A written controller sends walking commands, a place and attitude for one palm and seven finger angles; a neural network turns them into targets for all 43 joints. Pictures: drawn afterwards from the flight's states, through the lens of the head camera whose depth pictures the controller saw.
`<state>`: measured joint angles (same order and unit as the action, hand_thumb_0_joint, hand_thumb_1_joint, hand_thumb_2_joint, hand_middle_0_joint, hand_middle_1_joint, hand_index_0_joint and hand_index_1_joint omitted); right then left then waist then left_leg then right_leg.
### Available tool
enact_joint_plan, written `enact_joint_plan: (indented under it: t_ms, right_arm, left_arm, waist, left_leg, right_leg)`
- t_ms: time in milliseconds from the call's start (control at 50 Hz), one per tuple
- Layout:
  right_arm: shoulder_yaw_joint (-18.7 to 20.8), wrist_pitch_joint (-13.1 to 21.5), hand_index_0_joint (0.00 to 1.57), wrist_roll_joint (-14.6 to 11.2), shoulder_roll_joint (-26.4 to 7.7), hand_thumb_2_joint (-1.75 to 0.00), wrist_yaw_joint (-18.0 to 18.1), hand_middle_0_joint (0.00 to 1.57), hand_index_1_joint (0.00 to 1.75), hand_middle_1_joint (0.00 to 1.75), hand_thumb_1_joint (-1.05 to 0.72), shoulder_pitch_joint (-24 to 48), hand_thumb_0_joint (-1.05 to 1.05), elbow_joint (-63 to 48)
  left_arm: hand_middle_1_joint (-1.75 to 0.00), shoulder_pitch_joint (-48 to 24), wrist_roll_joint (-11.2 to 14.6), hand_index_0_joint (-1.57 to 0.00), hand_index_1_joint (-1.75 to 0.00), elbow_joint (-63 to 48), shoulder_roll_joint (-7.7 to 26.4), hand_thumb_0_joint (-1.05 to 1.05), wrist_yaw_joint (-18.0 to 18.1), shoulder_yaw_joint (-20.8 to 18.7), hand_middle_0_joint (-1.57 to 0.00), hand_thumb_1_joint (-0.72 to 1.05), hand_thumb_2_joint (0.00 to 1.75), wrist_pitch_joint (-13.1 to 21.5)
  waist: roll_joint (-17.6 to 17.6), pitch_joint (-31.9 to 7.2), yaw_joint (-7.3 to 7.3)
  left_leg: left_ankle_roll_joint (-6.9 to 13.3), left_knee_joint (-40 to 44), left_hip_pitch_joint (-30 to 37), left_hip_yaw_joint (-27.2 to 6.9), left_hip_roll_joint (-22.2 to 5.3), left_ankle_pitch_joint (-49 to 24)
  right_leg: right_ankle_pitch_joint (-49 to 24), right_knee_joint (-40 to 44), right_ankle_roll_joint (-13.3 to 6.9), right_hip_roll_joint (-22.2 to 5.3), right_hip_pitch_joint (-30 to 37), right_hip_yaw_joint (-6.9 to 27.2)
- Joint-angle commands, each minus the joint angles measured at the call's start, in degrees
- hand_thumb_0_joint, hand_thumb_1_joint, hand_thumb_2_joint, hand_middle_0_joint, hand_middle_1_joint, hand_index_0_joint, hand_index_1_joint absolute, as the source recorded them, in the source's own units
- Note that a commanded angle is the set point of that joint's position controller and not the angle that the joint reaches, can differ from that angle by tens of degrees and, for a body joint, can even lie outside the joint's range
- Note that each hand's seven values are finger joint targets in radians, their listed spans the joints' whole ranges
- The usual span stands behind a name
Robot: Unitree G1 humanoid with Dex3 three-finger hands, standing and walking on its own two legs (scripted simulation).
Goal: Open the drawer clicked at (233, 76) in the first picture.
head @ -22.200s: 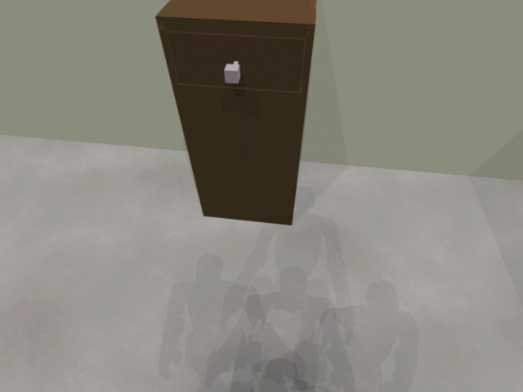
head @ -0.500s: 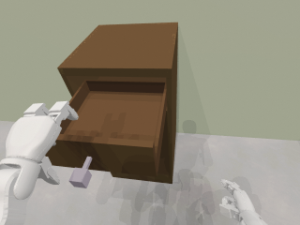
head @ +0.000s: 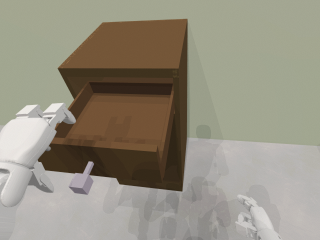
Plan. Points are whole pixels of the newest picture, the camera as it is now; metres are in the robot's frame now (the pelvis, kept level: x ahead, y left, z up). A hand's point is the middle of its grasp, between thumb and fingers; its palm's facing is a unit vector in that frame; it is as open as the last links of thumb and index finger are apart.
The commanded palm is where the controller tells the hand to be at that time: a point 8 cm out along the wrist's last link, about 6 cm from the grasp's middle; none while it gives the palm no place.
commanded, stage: draw the hand back to the body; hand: left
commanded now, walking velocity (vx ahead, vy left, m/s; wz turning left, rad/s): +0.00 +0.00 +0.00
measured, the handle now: (85, 176) +0.24 +0.26 +0.02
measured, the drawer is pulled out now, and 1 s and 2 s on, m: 0.30 0.30 0.30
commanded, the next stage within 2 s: step back with the hand held close in 1.34 s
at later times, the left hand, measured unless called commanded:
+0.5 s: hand (53, 155) +0.20 +0.23 +0.19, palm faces +0.38 -0.74 -0.55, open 13.6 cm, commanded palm +0.15 +0.27 +0.22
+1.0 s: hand (45, 149) +0.20 +0.24 +0.21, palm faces +0.43 -0.81 -0.40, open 9.9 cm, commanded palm +0.14 +0.28 +0.22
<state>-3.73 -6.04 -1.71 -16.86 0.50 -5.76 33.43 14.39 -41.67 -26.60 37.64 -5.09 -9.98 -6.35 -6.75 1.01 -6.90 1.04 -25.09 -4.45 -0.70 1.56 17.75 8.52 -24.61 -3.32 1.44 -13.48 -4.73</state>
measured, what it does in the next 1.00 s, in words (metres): stands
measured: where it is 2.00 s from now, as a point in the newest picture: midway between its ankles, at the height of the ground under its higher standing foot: outside the picture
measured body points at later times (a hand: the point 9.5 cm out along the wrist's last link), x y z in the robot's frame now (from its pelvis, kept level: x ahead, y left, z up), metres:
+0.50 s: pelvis +0.00 -0.01 +0.00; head +0.00 -0.03 +0.45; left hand +0.17 +0.27 +0.22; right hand +0.21 -0.21 -0.08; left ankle -0.04 +0.11 -0.74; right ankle +0.06 -0.08 -0.74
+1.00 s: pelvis +0.01 +0.01 +0.00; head +0.00 -0.01 +0.45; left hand +0.17 +0.28 +0.23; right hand +0.22 -0.21 -0.07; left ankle -0.04 +0.11 -0.74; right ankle +0.06 -0.08 -0.74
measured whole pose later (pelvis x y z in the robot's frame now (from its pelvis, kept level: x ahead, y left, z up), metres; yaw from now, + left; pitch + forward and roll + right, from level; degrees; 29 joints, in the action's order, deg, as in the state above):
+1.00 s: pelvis +0.01 +0.01 +0.00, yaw +0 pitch -4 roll -1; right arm -1.0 9.2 0.7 -12.7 3.4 -9.9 36.5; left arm 25.1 3.2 -30.9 20.2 4.8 -20.0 10.4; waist -3.7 2.5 -4.5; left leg 1.2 -22.9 -0.3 -0.9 0.8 18.1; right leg 8.3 -21.3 -3.1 2.3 -8.8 -4.9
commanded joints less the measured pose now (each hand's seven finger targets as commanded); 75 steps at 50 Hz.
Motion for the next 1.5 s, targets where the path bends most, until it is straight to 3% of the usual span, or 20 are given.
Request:
enact_joint_plan:
  t_ms: [0,180,320,340,360,380,420,460,500,600,660,760,880,1040,1120,1160,1420,1440,1460,1480]
  right_arm:
    - [1.9,3.7,0.20,0.1,-5.0,-0.90,0.4,0.20,0.30,0.30,-0.90,10.9,0.00,-10.3]
    - [2.1,4.6,0.20,-0.1,-5.5,-0.90,1.4,0.20,0.30,0.30,-0.90,11.2,0.00,-11.0]
    - [2.6,5.1,0.20,0.5,-5.2,-0.90,1.4,0.20,0.30,0.30,-0.90,9.3,0.00,-10.7]
    - [3.3,9.7,0.20,0.6,0.7,-0.90,2.7,0.20,0.30,0.30,-0.90,5.8,0.00,-12.0]
    - [3.3,12.0,0.20,1.2,-1.4,-0.90,3.6,0.20,0.30,0.30,-0.90,3.9,0.00,-9.6]
    - [3.1,13.2,0.20,1.2,-1.4,-0.90,3.8,0.20,0.30,0.30,-0.90,5.2,0.00,-8.5]
    - [3.3,15.2,0.20,1.3,-1.6,-0.90,4.6,0.20,0.30,0.30,-0.90,4.8,0.00,-8.5]
    - [3.0,17.7,0.20,2.1,-0.9,-0.90,4.8,0.20,0.30,0.30,-0.90,3.5,0.00,-7.7]
    - [2.9,19.3,0.20,2.6,-0.7,-0.90,4.6,0.20,0.30,0.30,-0.90,3.0,0.00,-6.6]
    - [3.4,20.5,0.20,2.6,-1.1,-0.90,4.3,0.20,0.30,0.30,-0.90,4.0,0.00,-5.8]
    - [3.6,20.8,0.20,2.7,-1.1,-0.90,3.9,0.20,0.30,0.30,-0.90,3.3,0.00,-5.6]
    - [4.3,19.7,0.20,2.6,-1.1,-0.90,3.4,0.20,0.30,0.30,-0.90,3.3,0.00,-5.9]
    - [4.6,18.8,0.20,2.4,-1.2,-0.90,3.5,0.20,0.30,0.30,-0.90,3.6,0.00,-6.1]
    - [4.4,18.1,0.20,2.4,-0.9,-0.90,3.6,0.20,0.30,0.30,-0.90,3.2,0.00,-6.3]
    - [4.1,18.2,0.20,2.5,-0.8,-0.90,3.7,0.20,0.30,0.30,-0.90,3.3,0.00,-6.3]
    - [4.1,18.1,0.20,2.4,-0.8,-0.90,3.6,0.20,0.30,0.30,-0.90,3.4,0.00,-6.6]
    - [3.9,18.1,0.20,2.5,-0.8,-0.90,3.4,0.20,0.30,0.30,-0.90,3.6,0.00,-6.7]
    - [4.4,16.2,0.20,2.0,-2.8,-0.90,3.6,0.20,0.30,0.30,-0.90,1.8,0.00,-9.4]
    - [5.0,15.1,0.20,2.7,-2.4,-0.90,3.8,0.20,0.30,0.30,-0.90,1.8,0.00,-8.4]
    - [5.0,14.7,0.20,2.7,-2.6,-0.90,3.8,0.20,0.30,0.30,-0.90,2.9,0.00,-9.0]
  left_arm:
    - [-1.20,-8.9,-0.2,-0.30,-1.20,-9.5,13.2,0.00,1.8,-9.8,-0.30,-0.50,0.30,0.0]
    - [-1.20,-2.3,1.3,-0.30,-1.20,-10.4,15.8,0.00,3.0,-14.4,-0.30,-0.50,0.30,2.1]
    - [-1.20,-1.0,1.7,-0.30,-1.20,-11.4,14.0,0.00,4.8,-13.8,-0.30,-0.50,0.30,3.3]
    - [-1.18,-4.0,38.8,-0.30,-1.18,-12.6,-7.9,0.00,7.0,-13.1,-0.30,-0.47,0.32,9.4]
    - [-1.15,1.6,39.6,-0.29,-1.15,-7.7,-2.1,0.00,8.6,-16.3,-0.29,-0.43,0.33,12.3]
    - [-1.13,4.2,40.0,-0.29,-1.13,-5.6,-3.0,0.00,9.1,-16.7,-0.29,-0.40,0.34,13.1]
    - [-1.09,-0.5,44.0,-0.29,-1.09,-15.1,-1.8,0.00,10.4,-18.7,-0.29,-0.32,0.37,16.3]
    - [-1.04,-1.6,44.2,-0.28,-1.04,-18.1,-2.9,0.00,12.2,-18.4,-0.28,-0.26,0.40,19.1]
    - [-1.00,0.6,44.4,-0.28,-1.00,-17.5,-5.2,0.00,12.8,-16.8,-0.28,-0.18,0.43,19.7]
    - [-0.88,-1.0,44.6,-0.26,-0.88,-14.6,-7.2,0.00,12.2,-14.9,-0.26,-0.01,0.51,20.4]
    - [-0.82,0.5,44.6,-0.26,-0.82,-14.9,-7.4,0.00,12.0,-15.4,-0.26,0.09,0.55,21.0]
    - [-0.70,4.9,45.3,-0.25,-0.70,-15.1,-7.3,0.00,11.2,-16.9,-0.25,0.27,0.63,21.0]
    - [-0.57,5.5,45.1,-0.23,-0.57,-16.5,-7.0,0.00,11.1,-17.3,-0.23,0.48,0.72,20.5]
    - [-0.39,5.3,45.2,-0.21,-0.39,-15.5,-7.9,0.00,11.1,-16.6,-0.21,0.76,0.84,19.5]
    - [-0.30,3.7,45.0,-0.20,-0.30,-15.6,-8.1,0.00,11.2,-16.0,-0.20,0.90,0.90,19.2]
    - [-0.30,3.6,44.9,-0.20,-0.30,-15.5,-8.0,0.00,11.2,-15.9,-0.20,0.90,0.90,19.0]
    - [-0.30,3.7,44.9,-0.20,-0.30,-16.1,-7.6,0.00,11.4,-16.4,-0.20,0.90,0.90,18.6]
    - [-0.30,1.7,44.4,-0.20,-0.30,-18.3,-3.0,0.00,11.7,-22.5,-0.20,0.90,0.90,20.6]
    - [-0.30,5.4,43.6,-0.20,-0.30,-15.5,-5.9,0.00,11.5,-20.5,-0.20,0.90,0.90,20.8]
    - [-0.30,4.4,43.1,-0.20,-0.30,-17.5,-4.9,0.00,11.7,-20.9,-0.20,0.90,0.90,20.9]
  waist:
    - [3.1,-9.2,0.38]
    - [4.3,-9.1,-0.21]
    - [2.2,-8.8,-0.05]
    - [11.7,-2.3,5.32]
    - [17.5,-1.4,4.63]
    - [17.4,0.8,4.17]
    - [7.6,-4.4,3.49]
    - [-2.4,-7.9,3.02]
    - [-5.0,-5.9,3.00]
    - [2.7,0.8,3.18]
    - [1.6,-2.3,2.67]
    - [5.4,-5.8,2.26]
    - [1.9,-5.2,2.45]
    - [4.0,-3.6,2.81]
    - [1.8,-3.2,2.79]
    - [3.9,-3.4,2.69]
    - [2.0,-3.3,2.37]
    - [5.5,2.8,5.70]
    - [10.4,1.0,5.88]
    - [9.8,1.6,5.82]
  left_leg:
    - [0.0,3.9,-11.1,-0.6,-1.4,-10.5]
    - [-0.2,2.2,-11.3,-0.7,-1.7,-9.1]
    - [-0.3,2.1,-11.4,-0.2,-1.4,-9.5]
    - [1.0,2.1,-8.2,-0.5,-2.4,-4.9]
    - [1.2,2.6,-8.8,-0.9,-3.6,-1.1]
    - [1.3,2.6,-8.7,-1.1,-3.2,-0.4]
    - [1.0,2.8,-6.0,0.0,-2.1,-2.7]
    - [0.2,4.0,-4.7,0.1,-1.7,-5.0]
    - [-0.4,5.0,-5.1,0.0,-1.9,-7.3]
    - [0.0,6.2,-7.2,-0.5,-2.4,-6.9]
    - [-0.1,6.2,-6.4,-0.8,-2.3,-10.2]
    - [-0.3,5.6,-5.6,-0.2,-2.5,-15.3]
    - [-0.6,5.5,-4.4,-0.1,-2.5,-16.9]
    - [-0.7,6.2,-4.7,-0.7,-2.5,-15.2]
    - [-0.9,6.7,-4.7,-1.2,-2.5,-13.9]
    - [-0.8,6.9,-5.0,-1.5,-2.6,-13.4]
    - [-1.2,7.0,-6.1,-1.8,-2.5,-12.5]
    - [-0.1,4.3,-12.0,-4.7,-3.2,-8.0]
    - [0.3,1.3,-11.5,-5.7,-3.0,-5.4]
    - [0.4,-1.1,-10.9,-5.4,-2.3,-4.9]
  right_leg:
    - [-0.6,2.5,2.3,-4.2,14.4,6.4]
    - [1.2,3.0,2.9,-4.0,13.0,7.7]
    - [0.6,2.4,2.7,-4.6,12.1,6.5]
    - [2.2,4.4,2.1,-2.2,9.9,3.2]
    - [7.2,5.1,2.8,-2.5,9.0,3.6]
    - [8.2,6.2,2.6,-1.7,7.3,4.1]
    - [7.5,6.9,2.8,-3.7,10.0,4.8]
    - [3.9,5.5,2.2,-3.9,13.0,4.4]
    - [0.9,5.1,1.7,-3.6,13.4,3.8]
    - [3.2,7.1,1.7,-3.1,11.3,3.8]
    - [-0.8,5.6,1.4,-3.1,13.9,3.5]
    - [-8.1,4.4,1.7,-3.1,16.8,3.6]
    - [-9.1,4.9,1.5,-2.6,15.2,3.7]
    - [-6.9,5.5,1.6,-2.5,14.2,3.4]
    - [-5.1,5.7,1.4,-2.6,13.8,3.3]
    - [-4.3,5.5,1.6,-2.4,14.0,3.2]
    - [-3.6,5.3,1.2,-2.5,14.7,3.4]
    - [-3.2,7.2,1.2,-5.5,5.9,8.7]
    - [-1.2,8.1,0.6,-7.8,4.5,9.9]
    - [-2.0,9.1,-0.4,-9.3,1.7,11.8]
